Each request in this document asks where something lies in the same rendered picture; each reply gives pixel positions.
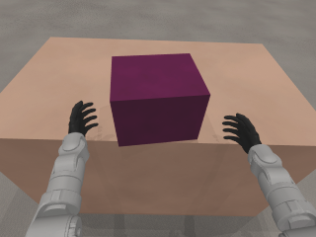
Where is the robot left forearm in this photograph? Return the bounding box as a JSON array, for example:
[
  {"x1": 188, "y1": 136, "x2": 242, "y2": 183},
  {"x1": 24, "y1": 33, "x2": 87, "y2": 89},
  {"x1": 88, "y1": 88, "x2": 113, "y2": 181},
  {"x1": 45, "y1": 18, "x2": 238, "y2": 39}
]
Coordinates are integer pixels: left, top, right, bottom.
[{"x1": 25, "y1": 132, "x2": 90, "y2": 237}]

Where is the carton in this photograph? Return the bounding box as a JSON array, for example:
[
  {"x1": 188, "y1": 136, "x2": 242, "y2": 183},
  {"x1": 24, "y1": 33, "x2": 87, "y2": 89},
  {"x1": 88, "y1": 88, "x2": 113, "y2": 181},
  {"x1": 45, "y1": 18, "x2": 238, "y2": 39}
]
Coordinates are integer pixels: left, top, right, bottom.
[{"x1": 110, "y1": 53, "x2": 210, "y2": 147}]

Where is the right robot upper arm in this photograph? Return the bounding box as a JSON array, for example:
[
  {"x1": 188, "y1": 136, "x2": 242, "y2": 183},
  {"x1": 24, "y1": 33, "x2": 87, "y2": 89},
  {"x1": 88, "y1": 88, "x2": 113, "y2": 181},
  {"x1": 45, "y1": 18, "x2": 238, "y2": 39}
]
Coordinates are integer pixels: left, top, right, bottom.
[{"x1": 278, "y1": 225, "x2": 316, "y2": 237}]

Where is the right robot hand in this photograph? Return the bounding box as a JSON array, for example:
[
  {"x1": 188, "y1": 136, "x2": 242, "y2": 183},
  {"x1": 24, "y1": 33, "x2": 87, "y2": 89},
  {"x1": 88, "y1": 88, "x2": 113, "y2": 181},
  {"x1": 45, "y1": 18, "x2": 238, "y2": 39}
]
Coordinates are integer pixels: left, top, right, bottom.
[{"x1": 222, "y1": 113, "x2": 262, "y2": 154}]

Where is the pedestal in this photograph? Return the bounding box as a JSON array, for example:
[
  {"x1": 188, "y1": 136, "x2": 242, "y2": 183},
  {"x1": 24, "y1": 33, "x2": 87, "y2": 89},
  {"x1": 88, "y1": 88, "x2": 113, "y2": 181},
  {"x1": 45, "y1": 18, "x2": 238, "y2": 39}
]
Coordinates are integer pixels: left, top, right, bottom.
[{"x1": 0, "y1": 37, "x2": 316, "y2": 217}]

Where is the left robot hand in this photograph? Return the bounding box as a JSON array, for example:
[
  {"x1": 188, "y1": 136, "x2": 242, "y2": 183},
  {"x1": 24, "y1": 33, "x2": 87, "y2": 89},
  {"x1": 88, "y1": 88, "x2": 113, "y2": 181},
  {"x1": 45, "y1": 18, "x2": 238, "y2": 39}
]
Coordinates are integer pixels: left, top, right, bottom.
[{"x1": 68, "y1": 101, "x2": 99, "y2": 137}]

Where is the left robot upper arm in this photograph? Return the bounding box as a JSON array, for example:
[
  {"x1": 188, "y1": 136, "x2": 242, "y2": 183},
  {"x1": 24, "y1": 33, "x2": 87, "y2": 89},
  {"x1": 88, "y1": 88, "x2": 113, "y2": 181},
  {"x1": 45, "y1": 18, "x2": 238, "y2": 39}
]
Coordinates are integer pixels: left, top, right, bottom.
[{"x1": 27, "y1": 213, "x2": 83, "y2": 237}]

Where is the robot right forearm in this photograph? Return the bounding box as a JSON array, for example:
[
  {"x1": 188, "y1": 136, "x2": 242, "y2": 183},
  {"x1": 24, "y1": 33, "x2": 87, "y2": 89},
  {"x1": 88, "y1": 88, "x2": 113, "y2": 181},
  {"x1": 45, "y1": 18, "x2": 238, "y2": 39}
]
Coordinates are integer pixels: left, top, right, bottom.
[{"x1": 247, "y1": 144, "x2": 316, "y2": 232}]

